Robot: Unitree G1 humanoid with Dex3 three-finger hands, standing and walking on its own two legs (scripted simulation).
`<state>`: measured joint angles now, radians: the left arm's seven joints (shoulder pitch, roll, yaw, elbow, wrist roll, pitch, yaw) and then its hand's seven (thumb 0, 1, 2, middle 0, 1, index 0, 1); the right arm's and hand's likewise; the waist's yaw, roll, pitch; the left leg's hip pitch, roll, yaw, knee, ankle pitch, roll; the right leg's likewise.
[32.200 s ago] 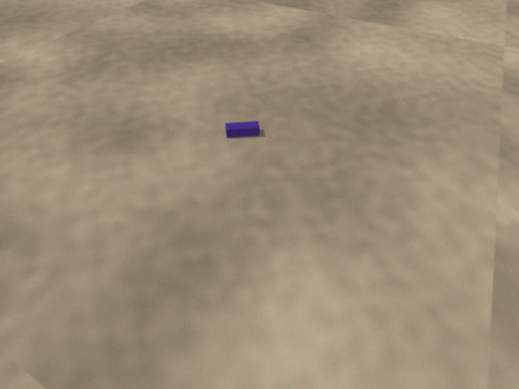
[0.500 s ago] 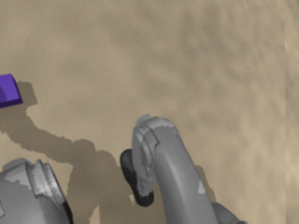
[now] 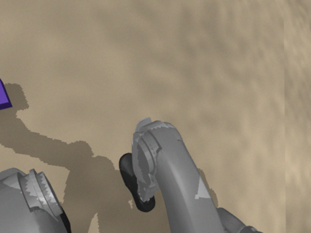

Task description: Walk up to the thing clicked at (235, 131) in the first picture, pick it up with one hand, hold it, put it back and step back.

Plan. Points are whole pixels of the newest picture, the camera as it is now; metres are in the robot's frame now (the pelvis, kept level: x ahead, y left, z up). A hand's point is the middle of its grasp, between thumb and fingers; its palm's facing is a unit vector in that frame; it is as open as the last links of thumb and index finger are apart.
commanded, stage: close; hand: left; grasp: from above
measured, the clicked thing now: out of the picture +0.47 +0.29 -0.27
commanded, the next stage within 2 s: settle in 1.36 s
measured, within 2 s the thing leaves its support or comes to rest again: leaves its support in 1.82 s
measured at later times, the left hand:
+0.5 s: hand out of the picture +0.45 +0.28 -0.25, palm faces -0.46 -0.12 -0.88, open 11.6 cm
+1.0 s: hand out of the picture +0.46 +0.29 -0.25, palm faces -0.46 -0.13 -0.88, open 10.3 cm
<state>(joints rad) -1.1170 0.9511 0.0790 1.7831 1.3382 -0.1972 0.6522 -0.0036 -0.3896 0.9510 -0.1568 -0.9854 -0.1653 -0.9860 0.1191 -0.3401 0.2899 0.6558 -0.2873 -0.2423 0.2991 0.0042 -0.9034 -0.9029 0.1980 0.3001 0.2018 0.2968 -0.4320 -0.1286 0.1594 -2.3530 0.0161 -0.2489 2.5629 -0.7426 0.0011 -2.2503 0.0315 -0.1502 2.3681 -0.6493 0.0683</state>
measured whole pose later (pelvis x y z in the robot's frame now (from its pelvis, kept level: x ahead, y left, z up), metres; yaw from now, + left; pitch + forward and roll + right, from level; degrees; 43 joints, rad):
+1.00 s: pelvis +0.00 +0.00 +0.01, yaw +0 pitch +29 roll -14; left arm -1.11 0.96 0.06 1.74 1.31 -0.21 0.61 -0.01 0.00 0.66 -0.48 -0.76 -0.53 -0.74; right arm 0.13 -0.34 0.29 0.62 -0.27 -0.22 0.27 0.00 -0.90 -0.90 0.20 0.30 0.20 0.30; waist -0.43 -0.13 0.17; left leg -2.34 0.02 -0.25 2.54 -0.73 0.00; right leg -2.24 0.03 -0.15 2.34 -0.64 0.07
